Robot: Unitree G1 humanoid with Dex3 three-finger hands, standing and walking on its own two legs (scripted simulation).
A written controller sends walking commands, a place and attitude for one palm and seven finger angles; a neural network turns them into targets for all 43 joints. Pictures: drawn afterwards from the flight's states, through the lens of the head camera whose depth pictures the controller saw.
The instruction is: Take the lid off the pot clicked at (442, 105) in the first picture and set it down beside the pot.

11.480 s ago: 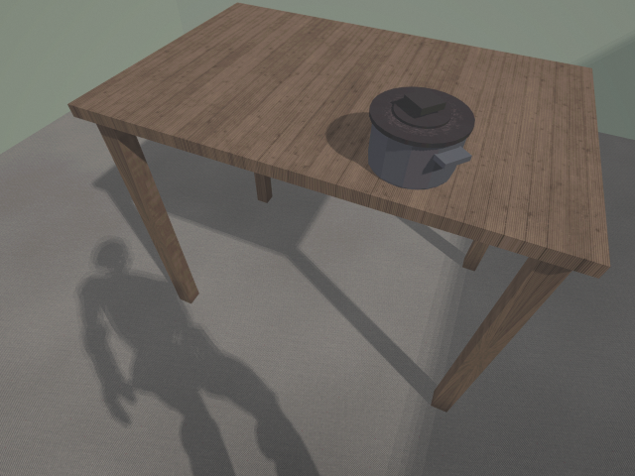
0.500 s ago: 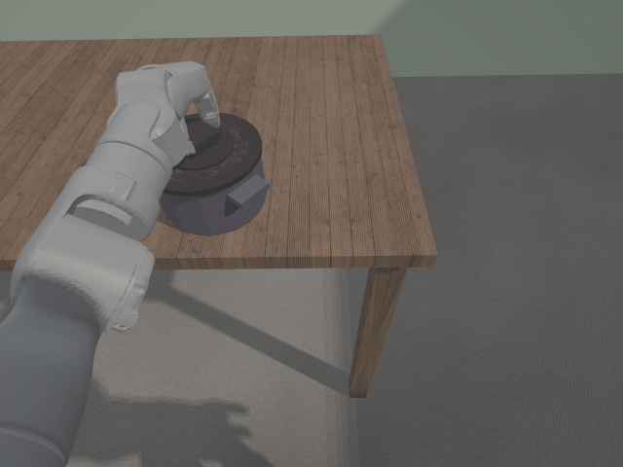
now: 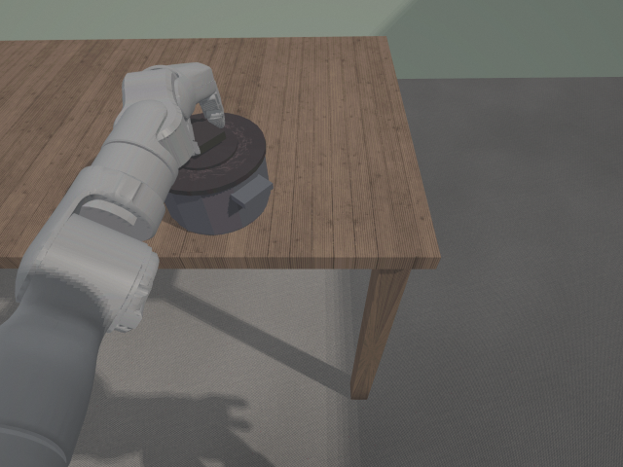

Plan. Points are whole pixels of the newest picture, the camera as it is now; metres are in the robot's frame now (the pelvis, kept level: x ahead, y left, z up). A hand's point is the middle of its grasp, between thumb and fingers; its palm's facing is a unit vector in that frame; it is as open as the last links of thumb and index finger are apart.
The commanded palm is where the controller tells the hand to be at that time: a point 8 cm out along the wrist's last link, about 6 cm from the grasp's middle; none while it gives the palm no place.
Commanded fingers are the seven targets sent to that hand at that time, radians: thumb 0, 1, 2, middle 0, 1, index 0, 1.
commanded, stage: lower the open fingers around the knob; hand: left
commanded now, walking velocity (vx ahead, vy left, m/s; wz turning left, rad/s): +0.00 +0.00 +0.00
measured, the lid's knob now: (200, 136) +0.51 +0.13 +0.16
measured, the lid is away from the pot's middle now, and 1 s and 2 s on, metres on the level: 0.00 0.00 0.00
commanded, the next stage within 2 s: close the fingers and squeeze the knob in 0.04 s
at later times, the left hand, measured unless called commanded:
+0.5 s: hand (194, 136) +0.48 +0.13 +0.18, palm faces -0.37 -0.06 -0.93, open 9.7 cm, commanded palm +0.47 +0.13 +0.23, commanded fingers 0.00 0.06 1.00 -0.56 -0.93 -0.56 -0.93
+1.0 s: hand (197, 136) +0.48 +0.12 +0.18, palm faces -0.38 -0.08 -0.92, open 7.9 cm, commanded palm +0.48 +0.13 +0.23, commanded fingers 0.00 0.29 0.91 -0.62 -1.01 -0.70 -1.04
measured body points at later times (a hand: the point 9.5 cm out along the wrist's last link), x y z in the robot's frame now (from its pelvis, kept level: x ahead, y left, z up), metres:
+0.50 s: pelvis +0.00 +0.00 +0.00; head +0.03 -0.02 +0.45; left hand +0.50 +0.13 +0.24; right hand +0.07 -0.27 -0.14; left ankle +0.03 +0.12 -0.73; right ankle -0.07 -0.12 -0.73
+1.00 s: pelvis +0.00 +0.00 +0.00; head +0.03 -0.02 +0.45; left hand +0.50 +0.13 +0.24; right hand +0.07 -0.27 -0.14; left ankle +0.03 +0.12 -0.73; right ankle -0.07 -0.12 -0.73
